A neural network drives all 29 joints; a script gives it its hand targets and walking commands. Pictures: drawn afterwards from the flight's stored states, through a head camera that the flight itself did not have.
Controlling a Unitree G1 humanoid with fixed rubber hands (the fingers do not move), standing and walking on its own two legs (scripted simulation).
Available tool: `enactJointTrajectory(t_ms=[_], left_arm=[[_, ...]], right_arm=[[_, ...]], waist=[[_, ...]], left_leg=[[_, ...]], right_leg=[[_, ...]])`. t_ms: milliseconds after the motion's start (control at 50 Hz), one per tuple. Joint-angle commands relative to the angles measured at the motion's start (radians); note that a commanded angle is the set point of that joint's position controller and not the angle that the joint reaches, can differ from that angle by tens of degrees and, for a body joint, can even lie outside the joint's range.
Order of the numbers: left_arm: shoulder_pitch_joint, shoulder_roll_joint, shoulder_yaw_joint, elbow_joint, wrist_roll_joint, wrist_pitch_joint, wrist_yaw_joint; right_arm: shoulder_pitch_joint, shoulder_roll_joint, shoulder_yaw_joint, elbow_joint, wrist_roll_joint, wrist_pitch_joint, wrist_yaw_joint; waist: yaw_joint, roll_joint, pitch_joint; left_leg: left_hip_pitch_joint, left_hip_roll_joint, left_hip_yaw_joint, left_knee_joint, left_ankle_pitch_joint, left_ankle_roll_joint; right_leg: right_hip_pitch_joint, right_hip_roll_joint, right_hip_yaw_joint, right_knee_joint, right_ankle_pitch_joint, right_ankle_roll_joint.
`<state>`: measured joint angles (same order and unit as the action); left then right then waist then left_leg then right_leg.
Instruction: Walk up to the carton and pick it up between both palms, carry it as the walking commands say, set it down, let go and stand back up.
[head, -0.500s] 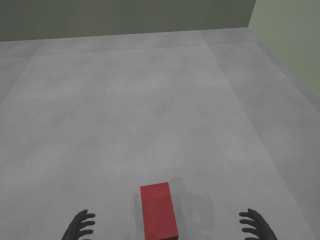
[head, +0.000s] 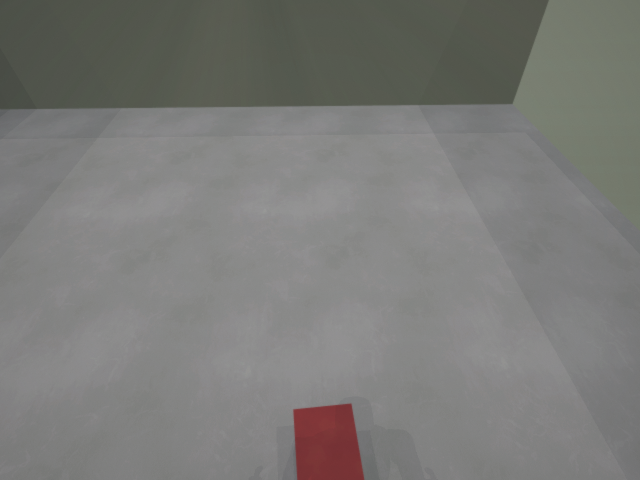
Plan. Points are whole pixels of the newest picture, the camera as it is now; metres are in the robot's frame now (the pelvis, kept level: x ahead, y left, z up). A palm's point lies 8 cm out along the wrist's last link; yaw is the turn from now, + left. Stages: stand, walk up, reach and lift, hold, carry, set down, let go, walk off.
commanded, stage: stand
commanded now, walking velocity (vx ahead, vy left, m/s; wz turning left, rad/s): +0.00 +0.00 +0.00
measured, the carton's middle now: (327, 474) +0.36 +0.00 -0.66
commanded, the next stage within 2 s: none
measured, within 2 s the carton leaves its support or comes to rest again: neither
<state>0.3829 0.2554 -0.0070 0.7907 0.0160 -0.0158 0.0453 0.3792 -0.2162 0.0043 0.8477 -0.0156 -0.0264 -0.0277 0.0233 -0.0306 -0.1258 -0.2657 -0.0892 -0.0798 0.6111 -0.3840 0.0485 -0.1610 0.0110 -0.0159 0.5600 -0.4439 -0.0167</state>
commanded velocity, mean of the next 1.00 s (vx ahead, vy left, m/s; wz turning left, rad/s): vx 0.00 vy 0.00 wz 0.00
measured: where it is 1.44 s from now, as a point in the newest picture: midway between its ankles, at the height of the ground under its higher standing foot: outside the picture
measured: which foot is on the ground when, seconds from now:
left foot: down 0.00-1.00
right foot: down 0.00-1.00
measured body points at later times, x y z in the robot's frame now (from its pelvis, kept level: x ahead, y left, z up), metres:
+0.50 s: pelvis -0.02 +0.01 +0.00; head -0.03 +0.02 +0.45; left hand -0.06 +0.24 -0.15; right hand -0.02 -0.22 -0.14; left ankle -0.04 +0.10 -0.73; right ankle -0.09 -0.11 -0.73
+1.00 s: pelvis -0.03 -0.01 +0.01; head -0.05 +0.00 +0.46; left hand -0.10 +0.20 -0.15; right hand -0.07 -0.22 -0.15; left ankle -0.04 +0.10 -0.73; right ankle -0.10 -0.11 -0.73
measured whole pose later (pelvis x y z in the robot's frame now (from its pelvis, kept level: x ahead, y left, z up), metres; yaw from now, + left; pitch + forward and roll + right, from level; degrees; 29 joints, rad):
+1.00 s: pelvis -0.03 -0.01 +0.01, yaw +3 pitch -2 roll +0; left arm 0.42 0.15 -0.03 1.12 0.02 0.01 0.06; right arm 0.38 -0.11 0.03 1.14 -0.01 0.01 -0.05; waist 0.01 -0.02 -0.01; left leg -0.20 -0.08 -0.12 0.52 -0.28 0.03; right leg -0.08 0.01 -0.08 0.46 -0.36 -0.03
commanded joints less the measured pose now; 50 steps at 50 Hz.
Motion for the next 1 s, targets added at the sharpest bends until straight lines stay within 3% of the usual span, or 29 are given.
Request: enactJointTrajectory(t_ms=[0, 20, 60, 100, 140, 220, 320, 380, 460, 520, 540, 620, 700, 740, 800, 820, 980], left_arm=[[0.059, 0.109, 0.02, -0.006, 0.002, -0.001, 0.012], [0.051, 0.105, 0.019, 0.002, 0.003, 0.002, 0.015], [0.065, 0.105, 0.017, 0.022, 0.004, 0.006, 0.013], [0.095, 0.089, 0.01, 0.05, 0.0, 0.01, 0.016], [0.084, 0.091, 0.008, 0.064, 0.001, 0.009, 0.016], [0.093, 0.084, 0.008, 0.101, -0.001, 0.011, 0.013], [0.112, 0.057, -0.002, 0.15, 0.004, 0.015, 0.018], [0.131, 0.06, 0.001, 0.18, 0.002, 0.015, 0.018], [0.126, 0.017, -0.011, 0.206, 0.002, 0.017, 0.016], [0.131, 0.018, -0.008, 0.229, 0.004, 0.02, 0.02], [0.133, 0.016, -0.01, 0.234, 0.006, 0.021, 0.019], [0.143, 0.011, -0.005, 0.265, -0.001, 0.018, 0.017], [0.123, -0.013, -0.008, 0.278, 0.002, 0.018, 0.018], [0.131, -0.016, -0.008, 0.292, -0.001, 0.017, 0.014], [0.138, -0.017, -0.003, 0.309, -0.001, 0.022, 0.016], [0.127, -0.018, -0.005, 0.309, 0.002, 0.022, 0.014], [0.119, -0.049, -0.008, 0.333, 0.001, 0.017, 0.013]], right_arm=[[0.046, -0.117, -0.027, -0.013, 0.0, 0.0, -0.009], [0.042, -0.098, -0.025, -0.007, -0.002, 0.002, -0.01], [0.048, -0.111, -0.026, 0.014, -0.002, 0.006, -0.011], [0.051, -0.102, -0.025, 0.025, -0.003, 0.006, -0.01], [0.066, -0.08, -0.018, 0.047, -0.002, 0.01, -0.012], [0.063, -0.079, -0.016, 0.077, 0.002, 0.013, -0.013], [0.066, -0.06, -0.016, 0.115, 0.0, 0.018, -0.014], [0.067, -0.055, -0.015, 0.142, 0.001, 0.023, -0.016], [0.071, -0.026, -0.004, 0.173, 0.003, 0.023, -0.013], [0.07, -0.029, -0.005, 0.189, 0.006, 0.025, -0.014], [0.074, -0.014, 0.0, 0.2, 0.0, 0.029, -0.017], [0.073, -0.026, -0.003, 0.222, 0.002, 0.025, -0.019], [0.079, -0.017, 0.002, 0.24, 0.002, 0.025, -0.023], [0.079, -0.014, 0.004, 0.256, 0.007, 0.027, -0.023], [0.08, 0.016, 0.013, 0.269, 0.006, 0.029, -0.022], [0.078, 0.014, 0.014, 0.271, 0.006, 0.027, -0.022], [0.068, 0.011, 0.014, 0.297, 0.001, 0.032, -0.027]], waist=[[0.005, 0.029, 0.136], [0.002, 0.015, 0.151], [0.009, 0.045, 0.159], [0.007, 0.027, 0.139], [0.003, 0.029, 0.16], [0.0, 0.074, 0.134], [-0.007, 0.027, 0.168], [-0.006, 0.057, 0.192], [-0.005, 0.015, 0.212], [-0.013, 0.053, 0.238], [-0.01, 0.034, 0.237], [-0.005, 0.066, 0.226], [-0.011, 0.029, 0.227], [-0.006, 0.054, 0.241], [-0.006, 0.03, 0.239], [-0.007, 0.048, 0.247], [-0.003, 0.028, 0.255]], left_leg=[[-0.061, 0.136, -0.111, -0.076, 0.502, 0.017], [-0.075, 0.14, -0.119, -0.084, 0.462, 0.018], [-0.067, 0.133, -0.114, -0.093, 0.462, 0.018], [-0.055, 0.124, -0.107, -0.089, 0.449, 0.022], [-0.059, 0.131, -0.129, -0.1, 0.46, 0.02], [0.001, 0.133, -0.137, -0.116, 0.501, 0.021], [-0.02, 0.128, -0.14, -0.129, 0.427, 0.024], [-0.023, 0.131, -0.144, -0.143, 0.395, 0.023], [-0.046, 0.121, -0.134, -0.136, 0.391, 0.017], [-0.047, 0.118, -0.124, -0.148, 0.36, 0.017], [-0.048, 0.12, -0.132, -0.153, 0.344, 0.013], [-0.037, 0.119, -0.133, -0.162, 0.368, 0.013], [-0.026, 0.133, -0.139, -0.171, 0.389, 0.011], [-0.046, 0.124, -0.129, -0.171, 0.386, 0.009], [-0.042, 0.121, -0.132, -0.179, 0.343, 0.001], [-0.027, 0.119, -0.122, -0.172, 0.352, 0.002], [-0.048, 0.126, -0.129, -0.176, 0.331, 0.002]], right_leg=[[-0.018, -0.091, 0.047, -0.04, 0.378, -0.013], [-0.022, -0.095, 0.049, -0.051, 0.345, -0.011], [-0.025, -0.094, 0.042, -0.059, 0.306, -0.014], [-0.001, -0.1, 0.047, -0.065, 0.355, -0.013], [0.0, -0.095, 0.042, -0.064, 0.317, -0.017], [-0.017, -0.077, 0.022, -0.07, 0.203, -0.011], [0.004, -0.087, 0.028, -0.103, 0.223, -0.013], [0.003, -0.085, 0.027, -0.113, 0.212, -0.012], [0.026, -0.099, 0.034, -0.124, 0.272, -0.018], [0.015, -0.105, 0.036, -0.141, 0.262, -0.024], [0.02, -0.102, 0.039, -0.147, 0.241, -0.024], [0.037, -0.099, 0.031, -0.149, 0.24, -0.023], [0.046, -0.103, 0.027, -0.156, 0.267, -0.026], [0.057, -0.105, 0.028, -0.159, 0.277, -0.024], [0.065, -0.105, 0.03, -0.166, 0.267, -0.027], [0.041, -0.111, 0.032, -0.171, 0.281, -0.028], [0.06, -0.113, 0.031, -0.179, 0.276, -0.034]])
